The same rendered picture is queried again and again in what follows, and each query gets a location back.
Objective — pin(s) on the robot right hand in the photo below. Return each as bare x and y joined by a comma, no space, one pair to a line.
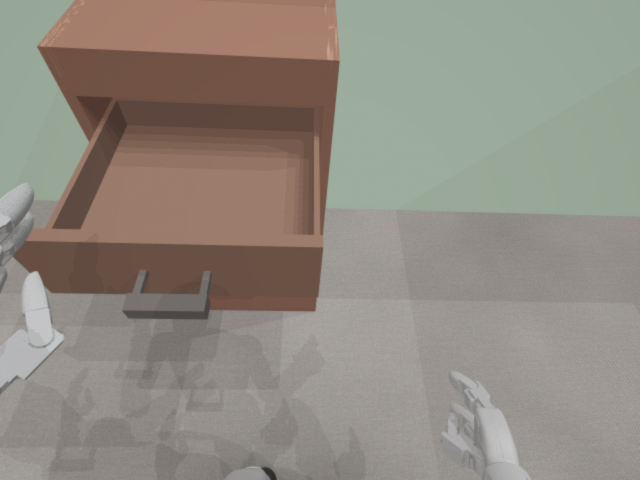
487,438

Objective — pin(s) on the drawer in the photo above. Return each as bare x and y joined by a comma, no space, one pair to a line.
179,187

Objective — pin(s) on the cabinet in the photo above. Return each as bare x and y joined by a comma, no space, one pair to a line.
243,51

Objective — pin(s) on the robot left hand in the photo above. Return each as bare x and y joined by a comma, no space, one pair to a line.
24,351

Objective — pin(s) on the handle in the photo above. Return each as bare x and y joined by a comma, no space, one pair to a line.
139,305

